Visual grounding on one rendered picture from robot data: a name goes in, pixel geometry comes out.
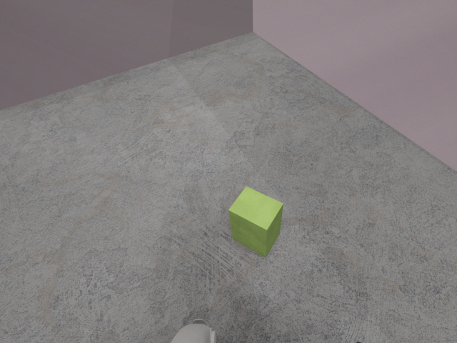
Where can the left robot shin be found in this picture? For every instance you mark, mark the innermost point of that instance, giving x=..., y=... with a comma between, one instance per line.
x=199, y=321

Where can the robot left thigh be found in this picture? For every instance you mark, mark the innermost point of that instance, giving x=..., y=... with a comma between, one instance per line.
x=195, y=333

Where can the carton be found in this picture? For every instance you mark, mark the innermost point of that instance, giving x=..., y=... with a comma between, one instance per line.
x=255, y=220

